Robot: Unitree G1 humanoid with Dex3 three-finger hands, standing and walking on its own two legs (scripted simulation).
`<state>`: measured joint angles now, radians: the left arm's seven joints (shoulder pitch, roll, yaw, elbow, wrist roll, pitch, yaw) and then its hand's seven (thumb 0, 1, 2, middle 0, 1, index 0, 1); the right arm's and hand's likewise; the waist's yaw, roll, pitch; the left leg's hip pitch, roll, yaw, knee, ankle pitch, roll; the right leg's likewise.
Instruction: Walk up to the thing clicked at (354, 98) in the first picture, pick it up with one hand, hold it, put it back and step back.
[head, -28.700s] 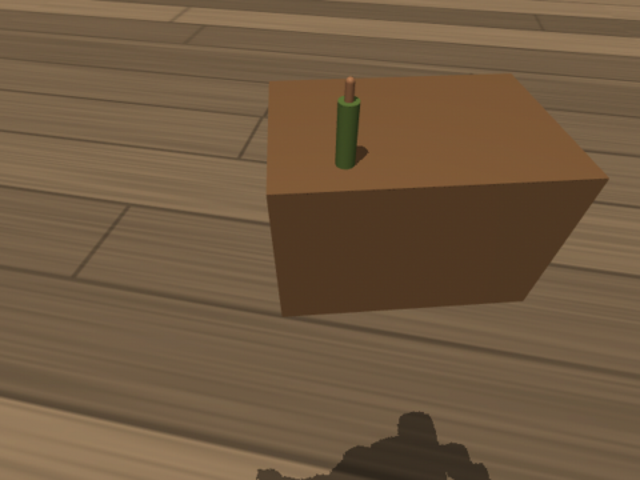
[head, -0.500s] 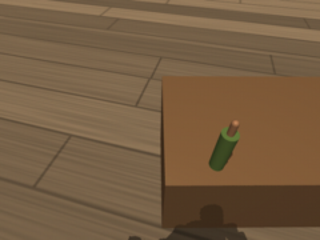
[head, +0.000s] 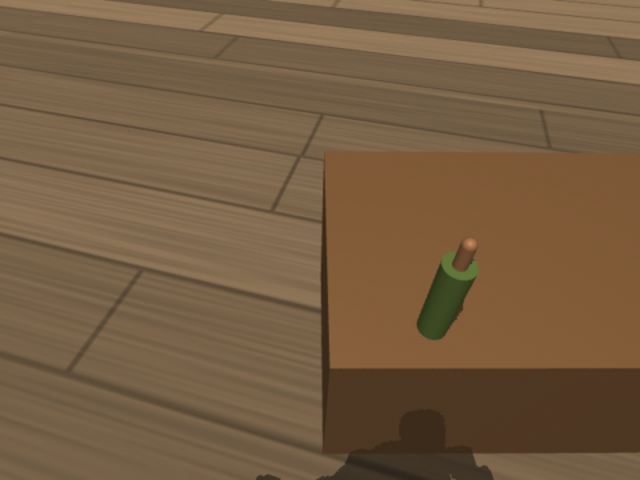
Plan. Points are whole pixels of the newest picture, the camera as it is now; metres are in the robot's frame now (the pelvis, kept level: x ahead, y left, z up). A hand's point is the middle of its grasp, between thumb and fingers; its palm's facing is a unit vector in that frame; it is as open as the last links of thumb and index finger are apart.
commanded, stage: stand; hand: right
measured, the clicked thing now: (448, 289) +0.42 -0.22 -0.06
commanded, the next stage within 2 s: step back in 0.20 s
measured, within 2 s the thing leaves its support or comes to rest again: neither
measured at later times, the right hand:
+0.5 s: hand out of the picture +0.07 -0.29 -0.17, palm faces -0.02 +0.93 -0.38, open 7.3 cm
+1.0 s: hand out of the picture -0.05 -0.22 -0.14, palm faces -0.05 +0.89 -0.45, open 7.3 cm
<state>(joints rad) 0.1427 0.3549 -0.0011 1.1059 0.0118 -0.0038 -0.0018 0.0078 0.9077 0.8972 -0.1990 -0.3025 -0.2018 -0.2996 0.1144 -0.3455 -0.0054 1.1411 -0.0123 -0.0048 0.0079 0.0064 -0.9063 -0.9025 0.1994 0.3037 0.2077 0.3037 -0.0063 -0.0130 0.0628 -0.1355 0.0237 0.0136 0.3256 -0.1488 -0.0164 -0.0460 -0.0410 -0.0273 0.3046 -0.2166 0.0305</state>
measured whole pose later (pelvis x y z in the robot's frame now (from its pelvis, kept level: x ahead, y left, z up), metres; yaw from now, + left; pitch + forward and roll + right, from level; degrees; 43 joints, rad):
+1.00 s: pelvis -0.14 +0.05 -0.01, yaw +0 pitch -2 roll -2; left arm 0.12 0.40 0.07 0.87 0.00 0.07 0.03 0.01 0.91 0.90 -0.20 -0.30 -0.20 -0.30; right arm 0.14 -0.35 -0.05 0.89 -0.02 0.04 -0.02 0.01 -0.90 -0.90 0.20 0.30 0.21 0.30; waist 0.00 -0.05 0.20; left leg -0.24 -0.02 0.02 0.54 -0.27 0.07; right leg -0.42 0.09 0.14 1.07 -0.45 0.02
